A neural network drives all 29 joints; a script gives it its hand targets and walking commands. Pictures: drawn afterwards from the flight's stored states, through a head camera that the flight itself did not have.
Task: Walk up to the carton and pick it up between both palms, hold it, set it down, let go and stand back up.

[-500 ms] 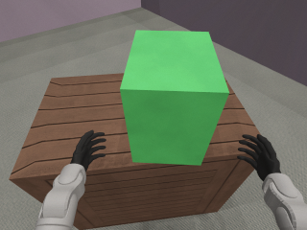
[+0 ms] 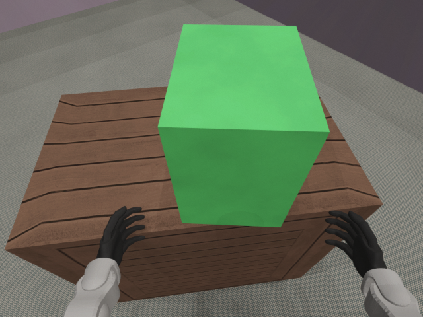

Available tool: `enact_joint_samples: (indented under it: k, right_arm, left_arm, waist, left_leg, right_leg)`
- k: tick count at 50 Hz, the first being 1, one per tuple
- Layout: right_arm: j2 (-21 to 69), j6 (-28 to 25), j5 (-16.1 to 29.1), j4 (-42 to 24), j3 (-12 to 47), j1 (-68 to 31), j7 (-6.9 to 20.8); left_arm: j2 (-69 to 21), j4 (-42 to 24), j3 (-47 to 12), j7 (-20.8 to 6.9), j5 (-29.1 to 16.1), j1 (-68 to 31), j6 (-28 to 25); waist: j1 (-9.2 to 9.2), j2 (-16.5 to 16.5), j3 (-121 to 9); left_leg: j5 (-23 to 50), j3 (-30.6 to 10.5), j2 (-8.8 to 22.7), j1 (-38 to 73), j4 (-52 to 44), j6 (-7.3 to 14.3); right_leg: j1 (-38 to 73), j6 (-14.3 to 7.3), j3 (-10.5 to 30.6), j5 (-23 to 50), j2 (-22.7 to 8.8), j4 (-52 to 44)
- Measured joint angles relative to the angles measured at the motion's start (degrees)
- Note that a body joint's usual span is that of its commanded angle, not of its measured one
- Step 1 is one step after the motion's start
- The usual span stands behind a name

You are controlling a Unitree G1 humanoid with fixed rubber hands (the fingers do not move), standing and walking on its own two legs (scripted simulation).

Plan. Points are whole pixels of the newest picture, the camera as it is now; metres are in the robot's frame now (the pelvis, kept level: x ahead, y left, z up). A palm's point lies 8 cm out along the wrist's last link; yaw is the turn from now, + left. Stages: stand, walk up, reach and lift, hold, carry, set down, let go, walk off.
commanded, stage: set down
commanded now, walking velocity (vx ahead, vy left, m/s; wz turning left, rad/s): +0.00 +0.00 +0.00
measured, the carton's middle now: (234, 131) +0.44 -0.03 +0.09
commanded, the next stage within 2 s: let go in 0.88 s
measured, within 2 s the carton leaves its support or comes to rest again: neither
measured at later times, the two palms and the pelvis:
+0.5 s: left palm (109, 258) +0.22 +0.21 +0.00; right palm (369, 293) +0.15 -0.25 -0.04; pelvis +0.00 +0.00 +0.00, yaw +0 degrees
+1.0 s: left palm (109, 256) +0.23 +0.21 +0.01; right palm (359, 304) +0.14 -0.25 -0.08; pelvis +0.00 +0.00 +0.00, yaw +0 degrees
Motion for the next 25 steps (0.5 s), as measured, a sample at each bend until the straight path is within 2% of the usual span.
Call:
enact_joint_samples:
  k: [5, 9, 17, 25]
  right_arm:
    - [0.00, -3.45, -2.16, 3.01, -0.01, 0.24, 1.30]
    - [0.00, -4.81, -3.78, 5.47, 0.00, 1.04, 1.31]
    - [0.33, -5.51, -6.00, 9.73, 0.00, 1.52, 1.31]
    - [0.73, -4.09, -7.07, 16.29, 0.06, 1.51, 1.46]
  left_arm:
    - [-0.10, 0.03, -0.01, 0.03, 1.05, 0.74, -0.62]
    - [-0.10, 1.05, -0.01, -0.46, 1.36, 0.96, -2.08]
    - [-0.12, 4.35, -0.01, -1.93, 2.24, 0.94, -4.32]
    - [-0.32, 6.41, -0.02, -2.66, 2.99, 0.06, -4.18]
  waist:
    - [0.03, 0.67, -0.01]
    - [0.02, 0.82, -0.02]
    - [0.02, 0.82, -0.65]
    - [0.15, 1.26, -1.16]
  left_leg:
    - [-0.12, 0.00, 0.02, 0.05, -0.02, -0.06]
    - [-0.12, 0.00, 0.03, 0.28, -0.01, -0.06]
    - [-0.14, 0.00, 0.03, 1.52, -0.01, -0.06]
    - [-0.23, 0.00, 0.03, 2.13, -0.02, -0.06]
  right_leg:
    - [0.04, -0.04, 0.00, -0.14, 0.02, 0.00]
    - [0.27, -0.04, 0.00, -0.15, 0.03, 0.00]
    - [1.50, -0.04, 0.00, -0.15, 0.03, 0.00]
    - [2.11, -0.04, 0.00, -0.19, 0.03, 0.00]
